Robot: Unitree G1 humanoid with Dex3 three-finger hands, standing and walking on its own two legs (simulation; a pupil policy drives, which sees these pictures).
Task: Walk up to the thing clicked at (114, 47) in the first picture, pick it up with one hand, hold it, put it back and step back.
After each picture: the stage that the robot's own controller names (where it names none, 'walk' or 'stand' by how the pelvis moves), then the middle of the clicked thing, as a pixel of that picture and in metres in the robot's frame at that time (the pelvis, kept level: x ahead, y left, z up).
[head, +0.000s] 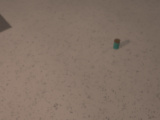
stand; (116, 44) +1.37 -0.34 -0.72
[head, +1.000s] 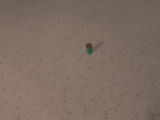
walk; (89, 48) +1.27 +0.07 -0.70
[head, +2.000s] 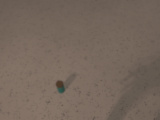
walk; (60, 87) +0.78 +0.29 -0.71
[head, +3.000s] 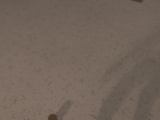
walk; out of the picture +0.47 +0.22 -0.70
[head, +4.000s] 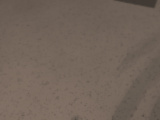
stand; out of the picture +0.37 +0.23 -0.72
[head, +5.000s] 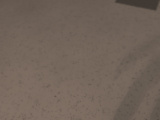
stand; out of the picture +0.35 +0.21 -0.72
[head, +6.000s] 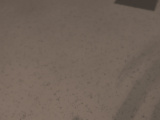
stand; out of the picture +0.39 +0.22 -0.73
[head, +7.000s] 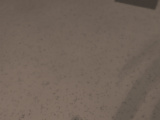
stand; out of the picture +0.37 +0.22 -0.73
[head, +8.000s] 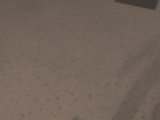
stand; out of the picture +0.37 +0.22 -0.73
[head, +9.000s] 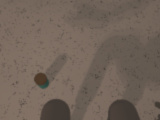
go down; (42, 81) +0.42 +0.24 -0.45
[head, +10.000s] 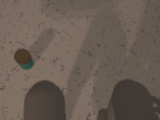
go down; (24, 60) +0.45 +0.27 -0.30
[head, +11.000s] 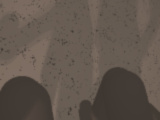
close in; out of the picture +0.43 +0.29 -0.24
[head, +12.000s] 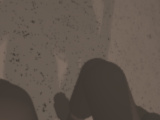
close; out of the picture +0.42 +0.32 -0.22
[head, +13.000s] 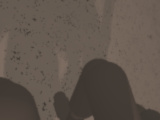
lift; out of the picture +0.41 +0.31 -0.23
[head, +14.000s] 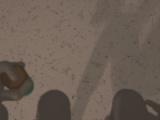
lift; (19, 81) +0.33 +0.24 -0.06
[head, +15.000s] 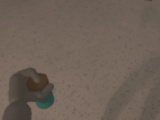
hold; (41, 91) +0.33 +0.17 +0.02
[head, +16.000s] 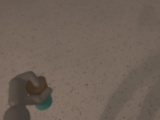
hold; (40, 94) +0.33 +0.18 -0.01
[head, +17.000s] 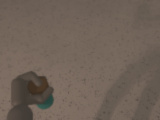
crouch; (41, 93) +0.34 +0.17 -0.03
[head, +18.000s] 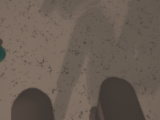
lower; out of the picture +0.47 +0.27 -0.11
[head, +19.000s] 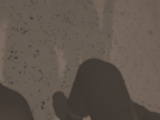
lower; out of the picture +0.42 +0.32 -0.23
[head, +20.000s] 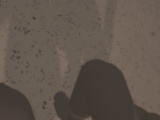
lower; out of the picture +0.42 +0.32 -0.23
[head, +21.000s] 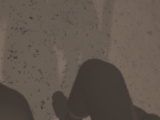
lower; out of the picture +0.42 +0.32 -0.23
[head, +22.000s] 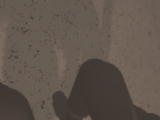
lower; out of the picture +0.42 +0.32 -0.23
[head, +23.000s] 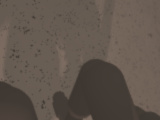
open; out of the picture +0.42 +0.30 -0.23
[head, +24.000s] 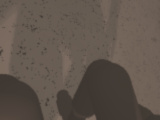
stand; out of the picture +0.42 +0.31 -0.23
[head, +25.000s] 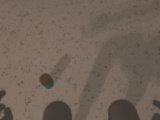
walk; (47, 81) +0.44 +0.22 -0.47
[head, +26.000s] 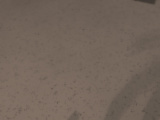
stand; out of the picture +0.38 +0.20 -0.66
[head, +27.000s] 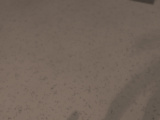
stand; out of the picture +0.39 +0.21 -0.67
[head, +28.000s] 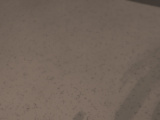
stand; out of the picture +0.40 +0.19 -0.72
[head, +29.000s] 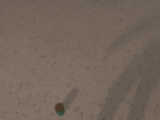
walk; (59, 109) +0.45 +0.16 -0.70
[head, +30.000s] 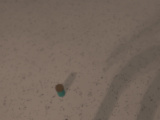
walk; (60, 90) +0.64 +0.25 -0.69
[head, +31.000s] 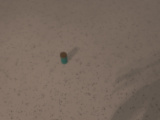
stand; (63, 58) +1.02 +0.22 -0.70
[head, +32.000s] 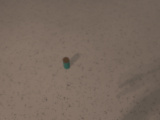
stand; (66, 63) +1.04 +0.21 -0.72
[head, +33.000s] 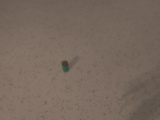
stand; (65, 66) +1.06 +0.22 -0.72
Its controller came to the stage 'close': yes
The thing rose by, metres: 0.71
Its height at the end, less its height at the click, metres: +0.00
